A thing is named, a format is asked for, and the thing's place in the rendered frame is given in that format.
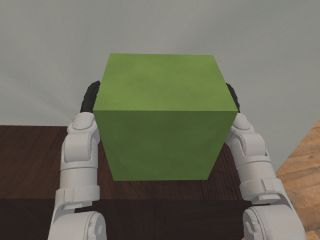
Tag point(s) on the robot right upper arm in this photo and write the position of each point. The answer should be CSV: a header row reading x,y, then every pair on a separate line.
x,y
271,222

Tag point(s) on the robot left hand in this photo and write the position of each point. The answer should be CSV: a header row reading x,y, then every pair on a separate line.
x,y
90,97

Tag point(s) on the right robot forearm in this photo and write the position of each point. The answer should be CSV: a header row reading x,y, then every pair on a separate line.
x,y
259,183

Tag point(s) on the pedestal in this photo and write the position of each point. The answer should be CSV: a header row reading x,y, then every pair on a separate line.
x,y
30,163

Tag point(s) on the left robot forearm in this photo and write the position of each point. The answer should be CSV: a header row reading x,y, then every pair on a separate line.
x,y
78,166

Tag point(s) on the robot right hand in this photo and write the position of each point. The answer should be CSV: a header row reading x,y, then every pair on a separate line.
x,y
234,96

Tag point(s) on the carton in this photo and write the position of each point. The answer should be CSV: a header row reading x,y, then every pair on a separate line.
x,y
163,117

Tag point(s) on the robot left upper arm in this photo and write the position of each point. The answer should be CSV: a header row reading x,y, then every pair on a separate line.
x,y
88,225

